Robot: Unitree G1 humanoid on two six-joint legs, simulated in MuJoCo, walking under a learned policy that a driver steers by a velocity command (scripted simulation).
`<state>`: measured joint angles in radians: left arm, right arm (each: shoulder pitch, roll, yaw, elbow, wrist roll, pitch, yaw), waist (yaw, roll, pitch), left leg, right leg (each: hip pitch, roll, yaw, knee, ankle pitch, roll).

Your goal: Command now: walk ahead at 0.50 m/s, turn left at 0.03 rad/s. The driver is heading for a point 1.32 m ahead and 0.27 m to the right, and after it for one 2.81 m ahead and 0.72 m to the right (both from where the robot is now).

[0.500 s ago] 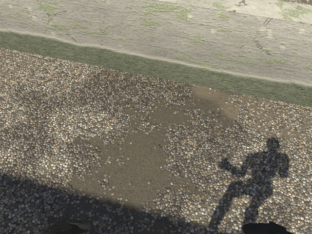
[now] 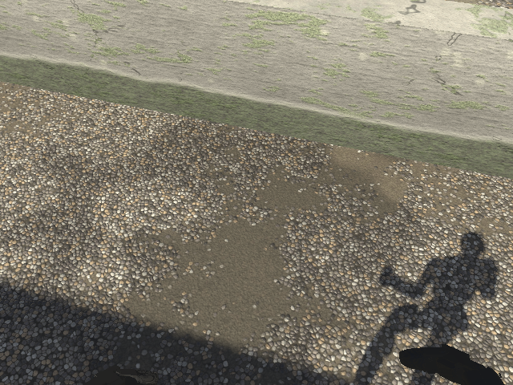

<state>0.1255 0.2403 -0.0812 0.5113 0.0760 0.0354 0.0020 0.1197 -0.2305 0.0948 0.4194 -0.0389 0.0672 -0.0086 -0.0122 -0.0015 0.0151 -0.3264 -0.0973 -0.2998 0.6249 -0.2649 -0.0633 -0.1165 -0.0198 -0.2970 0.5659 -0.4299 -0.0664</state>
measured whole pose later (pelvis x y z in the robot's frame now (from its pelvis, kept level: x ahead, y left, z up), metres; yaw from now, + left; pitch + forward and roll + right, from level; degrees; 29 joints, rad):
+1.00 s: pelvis +0.00 -0.01 +0.01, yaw +2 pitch -1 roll +0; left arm 0.18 0.25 -0.11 0.54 0.08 0.06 0.00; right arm 0.05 -0.23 0.14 0.46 -0.04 0.04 0.00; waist 0.02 0.01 0.00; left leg -0.32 -0.03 -0.13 0.56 -0.21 -0.04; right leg -0.08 -0.01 -0.34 0.49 -0.39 -0.07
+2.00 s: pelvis +0.00 -0.01 +0.01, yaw +2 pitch -1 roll +0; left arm 0.20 0.24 -0.10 0.53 0.08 0.06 0.00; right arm 0.04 -0.22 0.13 0.49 -0.05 0.05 0.01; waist 0.03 0.02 0.00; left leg -0.32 -0.02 -0.12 0.54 -0.20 -0.03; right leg -0.07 -0.01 -0.33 0.47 -0.39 -0.07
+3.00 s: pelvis +0.00 -0.01 +0.01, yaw +1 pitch -1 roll +0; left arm 0.19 0.24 -0.10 0.54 0.08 0.07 0.00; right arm 0.05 -0.22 0.13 0.48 -0.05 0.05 0.00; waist 0.03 0.02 0.01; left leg -0.32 -0.01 -0.11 0.54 -0.20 -0.04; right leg -0.08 -0.01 -0.32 0.48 -0.39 -0.08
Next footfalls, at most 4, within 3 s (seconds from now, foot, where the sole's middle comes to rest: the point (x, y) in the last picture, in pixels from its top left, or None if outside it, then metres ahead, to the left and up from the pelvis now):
none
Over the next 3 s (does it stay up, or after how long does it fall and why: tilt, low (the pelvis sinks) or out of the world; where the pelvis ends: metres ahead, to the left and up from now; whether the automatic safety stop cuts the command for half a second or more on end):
stays up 0.00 -0.01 0.01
